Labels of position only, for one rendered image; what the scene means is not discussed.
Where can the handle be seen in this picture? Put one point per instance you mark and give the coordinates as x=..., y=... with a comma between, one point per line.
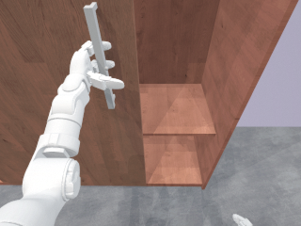
x=97, y=44

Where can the robot left forearm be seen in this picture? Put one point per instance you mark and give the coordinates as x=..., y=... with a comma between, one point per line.
x=61, y=135

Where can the robot left upper arm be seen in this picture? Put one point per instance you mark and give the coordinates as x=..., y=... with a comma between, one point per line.
x=48, y=185

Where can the right robot hand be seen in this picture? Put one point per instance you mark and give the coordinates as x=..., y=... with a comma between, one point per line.
x=241, y=221

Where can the left robot hand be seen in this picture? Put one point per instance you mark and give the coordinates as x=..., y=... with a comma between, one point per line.
x=81, y=63

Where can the wardrobe door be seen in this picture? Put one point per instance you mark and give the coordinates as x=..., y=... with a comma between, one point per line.
x=38, y=39

